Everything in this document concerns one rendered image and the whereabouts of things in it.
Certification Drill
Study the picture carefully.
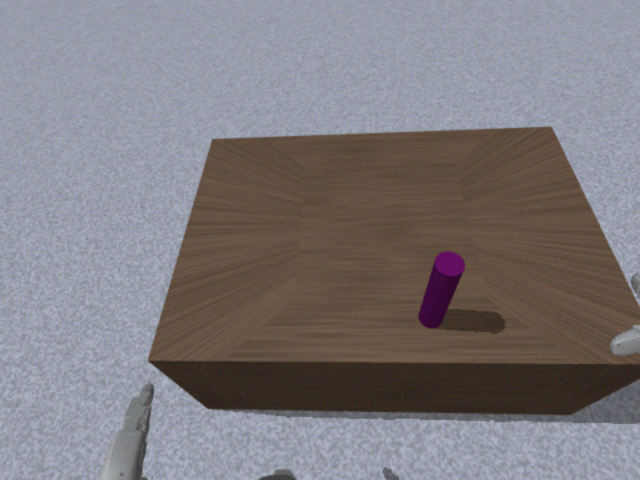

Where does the left robot hand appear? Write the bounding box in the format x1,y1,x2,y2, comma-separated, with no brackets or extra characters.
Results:
99,383,154,480

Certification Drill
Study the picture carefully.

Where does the can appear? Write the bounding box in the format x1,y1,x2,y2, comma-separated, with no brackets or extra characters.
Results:
419,251,465,329

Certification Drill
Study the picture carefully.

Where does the right robot hand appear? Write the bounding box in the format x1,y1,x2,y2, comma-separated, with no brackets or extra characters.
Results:
610,274,640,356

